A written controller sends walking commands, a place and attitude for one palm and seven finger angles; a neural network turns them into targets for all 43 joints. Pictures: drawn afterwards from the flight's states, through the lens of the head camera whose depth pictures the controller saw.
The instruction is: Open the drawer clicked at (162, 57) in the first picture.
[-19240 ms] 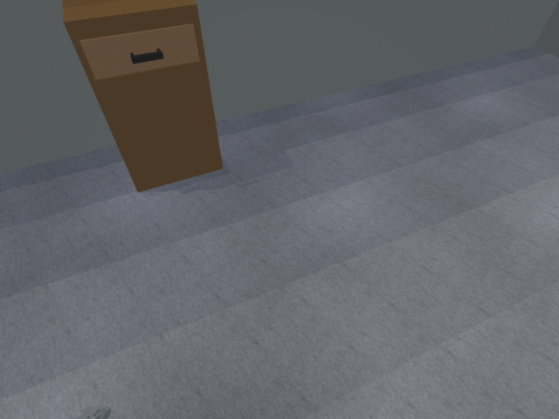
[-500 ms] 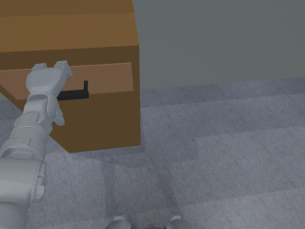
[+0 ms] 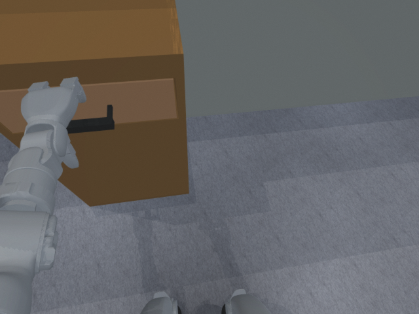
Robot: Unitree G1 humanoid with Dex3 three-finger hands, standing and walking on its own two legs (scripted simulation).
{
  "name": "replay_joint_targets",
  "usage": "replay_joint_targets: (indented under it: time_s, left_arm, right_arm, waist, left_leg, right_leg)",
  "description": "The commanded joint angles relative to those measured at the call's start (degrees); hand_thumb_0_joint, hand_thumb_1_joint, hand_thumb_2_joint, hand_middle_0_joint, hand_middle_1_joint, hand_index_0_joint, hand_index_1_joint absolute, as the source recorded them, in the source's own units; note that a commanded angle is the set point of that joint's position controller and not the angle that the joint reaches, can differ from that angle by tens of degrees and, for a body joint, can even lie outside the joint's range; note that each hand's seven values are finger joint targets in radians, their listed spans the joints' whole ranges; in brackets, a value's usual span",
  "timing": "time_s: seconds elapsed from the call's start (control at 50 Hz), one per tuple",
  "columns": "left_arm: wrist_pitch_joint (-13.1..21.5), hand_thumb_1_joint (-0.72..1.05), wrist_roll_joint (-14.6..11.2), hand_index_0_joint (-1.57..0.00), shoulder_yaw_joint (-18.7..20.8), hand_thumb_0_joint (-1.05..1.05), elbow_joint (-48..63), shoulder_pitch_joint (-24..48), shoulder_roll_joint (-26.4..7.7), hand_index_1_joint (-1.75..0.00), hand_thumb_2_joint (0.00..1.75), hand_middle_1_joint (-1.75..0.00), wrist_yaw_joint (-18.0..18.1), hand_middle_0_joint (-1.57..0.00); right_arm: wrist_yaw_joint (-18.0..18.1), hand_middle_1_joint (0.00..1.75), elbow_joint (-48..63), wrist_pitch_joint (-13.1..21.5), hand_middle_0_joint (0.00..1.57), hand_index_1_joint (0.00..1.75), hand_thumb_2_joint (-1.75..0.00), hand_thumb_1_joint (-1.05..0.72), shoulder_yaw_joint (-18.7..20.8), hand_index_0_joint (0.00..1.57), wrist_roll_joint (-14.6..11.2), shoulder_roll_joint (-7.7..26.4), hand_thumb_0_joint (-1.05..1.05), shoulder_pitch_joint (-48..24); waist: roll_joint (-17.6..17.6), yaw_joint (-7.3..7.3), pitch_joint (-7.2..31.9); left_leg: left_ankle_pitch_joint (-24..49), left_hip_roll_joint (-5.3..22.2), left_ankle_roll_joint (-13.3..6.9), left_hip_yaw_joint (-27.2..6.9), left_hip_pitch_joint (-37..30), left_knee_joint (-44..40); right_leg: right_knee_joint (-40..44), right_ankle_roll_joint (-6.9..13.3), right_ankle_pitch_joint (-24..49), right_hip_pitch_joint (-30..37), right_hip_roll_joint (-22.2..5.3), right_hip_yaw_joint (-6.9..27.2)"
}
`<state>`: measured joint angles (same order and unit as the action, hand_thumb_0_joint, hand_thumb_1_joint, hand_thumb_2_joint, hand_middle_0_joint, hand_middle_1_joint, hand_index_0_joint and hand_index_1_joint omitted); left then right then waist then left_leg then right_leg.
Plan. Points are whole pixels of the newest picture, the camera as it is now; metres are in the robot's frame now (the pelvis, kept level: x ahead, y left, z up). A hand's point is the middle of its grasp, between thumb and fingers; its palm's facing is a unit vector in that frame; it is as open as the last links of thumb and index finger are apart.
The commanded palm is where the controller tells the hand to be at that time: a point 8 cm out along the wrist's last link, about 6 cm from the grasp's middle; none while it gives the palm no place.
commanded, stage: re-aim the fingers above the handle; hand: left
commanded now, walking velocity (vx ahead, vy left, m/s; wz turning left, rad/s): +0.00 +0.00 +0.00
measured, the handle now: (87, 118) +0.55 +0.24 -0.04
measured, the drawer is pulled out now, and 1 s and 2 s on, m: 0.00 0.00 0.00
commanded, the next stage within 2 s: lower the fingers behind the handle in 1.10 s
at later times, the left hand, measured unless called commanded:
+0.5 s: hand (69, 122) +0.50 +0.25 +0.01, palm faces -0.07 -0.06 -1.00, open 13.7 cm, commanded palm +0.49 +0.24 +0.07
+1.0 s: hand (69, 122) +0.50 +0.25 +0.01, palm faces -0.08 -0.04 -1.00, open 13.9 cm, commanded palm +0.49 +0.24 +0.07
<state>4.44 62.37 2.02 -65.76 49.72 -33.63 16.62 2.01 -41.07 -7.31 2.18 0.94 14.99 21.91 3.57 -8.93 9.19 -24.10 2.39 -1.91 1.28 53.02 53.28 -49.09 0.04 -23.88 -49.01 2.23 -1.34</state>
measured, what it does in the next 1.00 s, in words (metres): stands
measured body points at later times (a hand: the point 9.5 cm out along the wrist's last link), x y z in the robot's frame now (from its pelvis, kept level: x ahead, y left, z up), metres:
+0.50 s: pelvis +0.00 +0.01 +0.00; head +0.13 +0.02 +0.43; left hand +0.50 +0.25 +0.07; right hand -0.01 -0.27 -0.12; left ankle +0.00 +0.10 -0.68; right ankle -0.02 -0.13 -0.68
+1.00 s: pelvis +0.00 +0.00 +0.00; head +0.13 +0.01 +0.43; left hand +0.50 +0.25 +0.07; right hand -0.01 -0.28 -0.12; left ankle +0.00 +0.10 -0.68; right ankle -0.02 -0.13 -0.68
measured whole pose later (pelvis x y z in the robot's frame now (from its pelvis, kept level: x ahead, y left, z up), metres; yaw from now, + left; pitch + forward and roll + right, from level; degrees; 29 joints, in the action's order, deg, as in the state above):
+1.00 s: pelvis +0.00 +0.00 +0.00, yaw +0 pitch +24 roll -3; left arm 4.5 62.9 1.5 -64.8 50.4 -32.8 17.7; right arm 1.9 -41.0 -7.0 2.7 1.4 15.3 21.5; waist 3.5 -8.8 9.4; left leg -24.5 2.2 -1.8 0.8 54.2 54.3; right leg -50.1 0.1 -24.5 -50.0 2.1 -1.8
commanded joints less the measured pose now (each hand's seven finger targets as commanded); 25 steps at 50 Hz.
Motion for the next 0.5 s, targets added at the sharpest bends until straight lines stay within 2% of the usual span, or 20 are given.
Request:
replay_joint_targets:
  time_s: [0.0,0.02,0.04,0.06,0.08,0.14,0.16,0.18,0.22,0.26,0.28,0.32,0.34,0.36,0.38,0.4,0.42,0.46,0.48]
  left_arm:
    - [1.45,-0.50,0.06,-0.30,1.55,0.00,12.60,23.80,-14.28,-1.20,0.30,-1.20,1.69,-0.30]
    - [1.78,-0.50,-0.20,-0.30,4.74,0.00,11.83,21.43,-18.16,-1.20,0.30,-1.20,1.46,-0.30]
    - [2.16,-0.50,-0.48,-0.30,6.76,0.00,11.84,21.91,-21.37,-1.20,0.30,-1.20,1.34,-0.30]
    - [2.44,-0.50,0.04,-0.30,4.89,0.00,11.94,22.87,-19.76,-1.20,0.30,-1.20,1.47,-0.30]
    - [2.40,-0.50,0.07,-0.30,3.46,0.00,11.05,22.10,-17.55,-1.20,0.30,-1.20,1.45,-0.30]
    - [3.09,-0.50,0.00,-0.30,3.23,0.00,13.10,23.92,-16.58,-1.20,0.30,-1.20,1.89,-0.30]
    - [3.40,-0.50,0.23,-0.30,4.01,0.00,14.07,23.80,-17.48,-1.20,0.30,-1.20,2.15,-0.30]
    - [3.32,-0.50,-0.18,-0.30,1.05,0.00,14.58,24.29,-13.10,-1.20,0.30,-1.20,2.09,-0.30]
    - [3.02,-0.50,-0.42,-0.30,0.42,0.00,14.25,24.65,-11.70,-1.20,0.30,-1.20,2.15,-0.30]
    - [2.89,-0.50,-0.31,-0.30,0.76,0.00,15.53,26.19,-12.10,-1.20,0.30,-1.20,2.50,-0.30]
    - [2.20,-0.50,-0.37,-0.30,-1.03,0.00,14.35,26.47,-9.63,-1.20,0.30,-1.20,2.59,-0.30]
    - [1.34,-0.50,0.09,-0.30,1.05,0.00,13.75,27.65,-12.49,-1.20,0.30,-1.20,3.46,-0.30]
    - [0.96,-0.50,0.05,-0.30,1.67,0.00,14.22,27.67,-13.08,-1.20,0.30,-1.20,3.60,-0.30]
    - [0.91,-0.50,0.39,-0.30,1.87,0.00,15.49,28.94,-13.61,-1.20,0.30,-1.20,4.11,-0.30]
    - [0.11,-0.50,0.50,-0.30,2.60,0.00,14.21,26.91,-13.92,-1.20,0.30,-1.20,4.21,-0.30]
    - [-0.27,-0.50,0.66,-0.30,2.91,0.00,14.47,26.90,-14.31,-1.20,0.30,-1.20,4.50,-0.30]
    - [-1.23,-0.50,0.59,-0.30,3.44,0.00,12.67,24.64,-14.70,-1.20,0.30,-1.20,4.47,-0.30]
    - [-1.78,-0.50,0.50,-0.30,4.18,0.00,13.26,23.76,-15.84,-1.20,0.30,-1.20,4.18,-0.30]
    - [-2.15,-0.50,0.40,-0.30,3.78,0.00,12.66,22.76,-15.38,-1.20,0.30,-1.20,3.87,-0.30]
  right_arm:
    - [1.03,0.30,2.27,0.85,0.20,0.30,-0.90,-0.90,3.78,0.20,0.11,9.83,0.00,9.92]
    - [1.06,0.30,2.02,0.65,0.20,0.30,-0.90,-0.90,3.56,0.20,0.25,10.45,0.00,9.85]
    - [1.32,0.30,1.98,0.35,0.20,0.30,-0.90,-0.90,3.24,0.20,0.32,10.81,0.00,9.46]
    - [1.43,0.30,2.57,0.38,0.20,0.30,-0.90,-0.90,3.26,0.20,0.06,10.38,0.00,9.55]
    - [1.30,0.30,2.31,0.52,0.20,0.30,-0.90,-0.90,3.30,0.20,0.17,10.27,0.00,9.46]
    - [1.15,0.30,2.10,0.86,0.20,0.30,-0.90,-0.90,3.85,0.20,0.40,10.20,0.00,10.03]
    - [1.20,0.30,2.31,0.76,0.20,0.30,-0.90,-0.90,3.93,0.20,0.32,10.28,0.00,10.39]
    - [1.02,0.30,2.01,0.98,0.20,0.30,-0.90,-0.90,4.32,0.20,0.54,9.87,0.00,10.43]
    - [0.76,0.30,1.43,0.94,0.20,0.30,-0.90,-0.90,4.47,0.20,0.55,9.79,0.00,10.84]
    - [0.69,0.30,1.33,0.79,0.20,0.30,-0.90,-0.90,4.53,0.20,0.50,9.83,0.00,11.04]
    - [0.58,0.30,0.92,0.77,0.20,0.30,-0.90,-0.90,4.65,0.20,0.61,9.72,0.00,10.85]
    - [0.55,0.30,0.64,0.61,0.20,0.30,-0.90,-0.90,4.38,0.20,0.69,10.09,0.00,10.82]
    - [0.49,0.30,0.75,0.53,0.20,0.30,-0.90,-0.90,4.20,0.20,0.78,10.16,0.00,10.58]
    - [0.38,0.30,1.15,0.53,0.20,0.30,-0.90,-0.90,4.09,0.20,0.83,10.03,0.00,10.66]
    - [0.22,0.30,0.92,0.42,0.20,0.30,-0.90,-0.90,4.09,0.20,0.98,10.03,0.00,10.59]
    - [0.16,0.30,1.26,0.35,0.20,0.30,-0.90,-0.90,4.01,0.20,0.98,10.04,0.00,10.44]
    - [0.00,0.30,1.23,0.12,0.20,0.30,-0.90,-0.90,3.84,0.20,1.09,10.16,0.00,10.12]
    - [-0.10,0.30,1.92,-0.17,0.20,0.30,-0.90,-0.90,3.59,0.20,0.84,10.29,0.00,9.90]
    - [-0.11,0.30,1.92,-0.29,0.20,0.30,-0.90,-0.90,3.62,0.20,0.80,10.28,0.00,9.63]
  waist:
    - [4.40,-0.69,25.43]
    - [3.25,0.74,24.97]
    - [2.06,0.80,25.21]
    - [2.78,0.08,25.48]
    - [4.09,0.03,23.31]
    - [4.81,-0.52,25.86]
    - [4.81,-0.15,28.32]
    - [6.03,-1.04,28.08]
    - [5.82,-1.24,26.80]
    - [6.65,-1.22,28.34]
    - [7.04,-1.88,26.02]
    - [6.17,-1.57,25.01]
    - [6.94,-0.98,25.75]
    - [8.34,-0.93,28.45]
    - [8.14,-0.13,28.07]
    - [7.50,-0.23,28.78]
    - [6.78,0.37,27.52]
    - [5.60,0.90,28.21]
    - [5.26,0.90,27.13]
  left_leg:
    - [25.92,-2.13,-0.98,-1.40,-23.26,-3.14]
    - [25.43,-2.16,-0.93,-1.45,-22.07,-3.06]
    - [25.49,-2.25,-1.12,-1.53,-20.75,-2.85]
    - [24.98,-2.55,-1.17,-1.43,-20.12,-2.74]
    - [24.60,-2.46,-0.95,-1.46,-20.20,-2.78]
    - [27.15,-1.97,-0.80,-2.01,-23.54,-2.04]
    - [28.67,-1.93,-0.62,-2.37,-24.77,-1.79]
    - [29.77,-1.75,-0.46,-2.49,-26.56,-1.47]
    - [30.57,-1.41,-0.25,-2.98,-27.58,-1.57]
    - [32.21,-1.26,-0.02,-3.65,-29.29,-1.66]
    - [31.34,-1.15,0.19,-3.94,-29.66,-1.83]
    - [29.80,-1.14,0.07,-3.98,-28.53,-2.32]
    - [31.22,-1.26,0.18,-4.02,-28.65,-2.34]
    - [32.37,-1.29,0.17,-3.95,-29.64,-2.19]
    - [33.75,-1.28,0.32,-3.87,-29.62,-2.02]
    - [34.38,-1.24,0.19,-3.61,-29.45,-1.99]
    - [34.39,-1.36,0.16,-3.23,-28.37,-2.14]
    - [33.86,-1.51,-0.04,-2.93,-27.23,-2.75]
    - [33.03,-1.55,-0.15,-2.65,-26.78,-2.87]
  right_leg:
    - [4.99,1.37,20.77,7.45,2.53,-0.49]
    - [4.56,1.46,20.36,8.50,2.46,-0.53]
    - [4.04,1.38,21.05,9.24,2.37,-0.26]
    - [4.11,1.15,21.04,8.66,2.37,-0.09]
    - [4.06,1.47,19.90,7.10,2.37,-0.55]
    - [3.67,1.55,20.05,5.56,2.56,-0.86]
    - [3.28,1.39,20.56,5.53,2.63,-0.92]
    - [3.43,1.51,20.58,4.13,2.77,-1.15]
    - [3.65,1.58,19.62,2.86,2.90,-1.60]
    - [3.55,1.50,19.30,1.84,2.90,-1.77]
    - [3.93,1.74,17.70,0.20,2.96,-2.10]
    - [3.91,1.83,17.01,0.54,2.96,-2.17]
    - [3.62,2.00,17.62,0.99,2.96,-2.16]
    - [3.43,1.79,18.45,1.63,2.90,-2.09]
    - [3.13,2.02,19.11,2.33,2.93,-2.29]
    - [3.17,1.79,20.26,3.11,3.00,-2.17]
    - [3.26,1.85,20.86,4.29,2.92,-2.16]
    - [3.50,1.66,22.09,6.67,2.90,-1.95]
    - [3.74,1.75,22.08,7.05,2.88,-1.87]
